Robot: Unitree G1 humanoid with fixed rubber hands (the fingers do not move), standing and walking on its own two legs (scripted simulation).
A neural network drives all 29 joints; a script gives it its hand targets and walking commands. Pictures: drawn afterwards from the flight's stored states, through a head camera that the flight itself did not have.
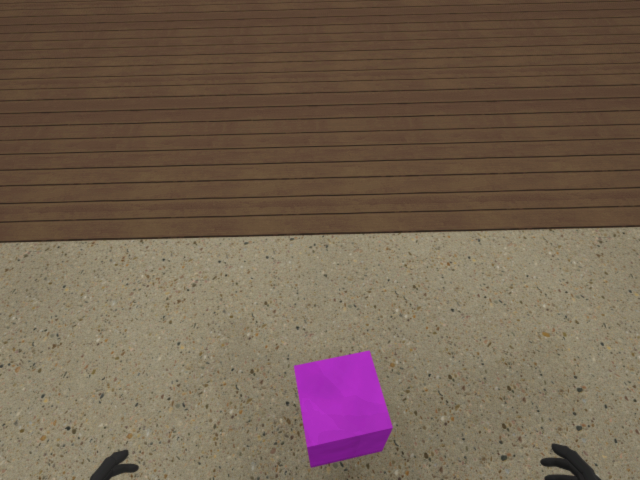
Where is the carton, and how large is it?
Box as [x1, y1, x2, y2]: [294, 350, 392, 467]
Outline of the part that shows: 369,350 294,366 311,467 380,451 385,443 392,426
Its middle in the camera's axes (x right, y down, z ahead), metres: +0.06 +0.48 +1.07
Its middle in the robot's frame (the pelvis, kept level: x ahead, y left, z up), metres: +0.38 -0.02 -0.66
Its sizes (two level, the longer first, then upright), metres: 0.210 0.200 0.250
